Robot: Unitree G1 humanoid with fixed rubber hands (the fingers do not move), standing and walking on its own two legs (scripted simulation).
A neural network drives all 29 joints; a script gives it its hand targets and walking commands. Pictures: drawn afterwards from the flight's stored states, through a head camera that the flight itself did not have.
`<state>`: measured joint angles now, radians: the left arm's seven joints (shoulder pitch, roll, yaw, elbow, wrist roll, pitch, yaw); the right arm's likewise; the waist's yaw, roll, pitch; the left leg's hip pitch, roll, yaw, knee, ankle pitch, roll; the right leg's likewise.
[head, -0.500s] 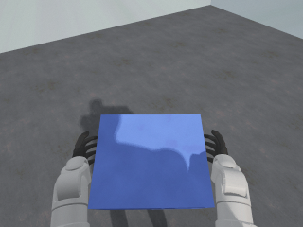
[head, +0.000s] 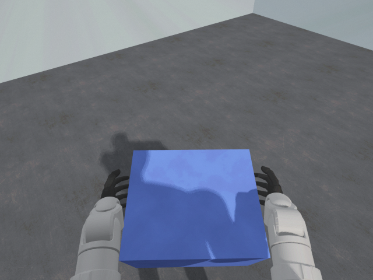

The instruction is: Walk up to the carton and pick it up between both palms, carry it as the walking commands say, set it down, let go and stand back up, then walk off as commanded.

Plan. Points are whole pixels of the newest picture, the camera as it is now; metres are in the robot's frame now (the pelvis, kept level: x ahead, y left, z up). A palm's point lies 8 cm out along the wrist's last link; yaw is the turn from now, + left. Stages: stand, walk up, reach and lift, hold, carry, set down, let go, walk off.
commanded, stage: hold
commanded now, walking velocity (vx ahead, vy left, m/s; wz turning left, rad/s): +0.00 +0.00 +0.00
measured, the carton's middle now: (191, 209) +0.30 -0.01 -0.05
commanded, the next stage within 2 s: set down in 0.22 s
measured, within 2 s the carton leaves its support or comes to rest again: neither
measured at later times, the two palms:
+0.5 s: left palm (112, 207) +0.27 +0.16 +0.03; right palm (275, 190) +0.30 -0.21 +0.02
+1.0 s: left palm (123, 214) +0.30 +0.17 -0.07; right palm (263, 203) +0.32 -0.20 -0.08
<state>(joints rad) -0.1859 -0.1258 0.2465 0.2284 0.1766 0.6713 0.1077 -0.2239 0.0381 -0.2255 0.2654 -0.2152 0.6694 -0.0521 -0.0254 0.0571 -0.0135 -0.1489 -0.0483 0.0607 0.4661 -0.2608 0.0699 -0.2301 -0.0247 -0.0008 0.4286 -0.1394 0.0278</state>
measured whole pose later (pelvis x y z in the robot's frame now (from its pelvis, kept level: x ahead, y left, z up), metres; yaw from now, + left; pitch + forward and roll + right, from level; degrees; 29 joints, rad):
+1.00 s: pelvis -0.01 -0.05 -0.03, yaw +2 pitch +10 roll -1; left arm -0.40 -0.01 0.36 0.58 0.20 0.34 -0.08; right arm -0.39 0.08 -0.36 0.53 -0.18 0.35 -0.10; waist 0.03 0.03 0.02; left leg -0.60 -0.04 -0.09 0.77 -0.36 0.00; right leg -0.65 0.06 -0.02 0.69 -0.23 -0.04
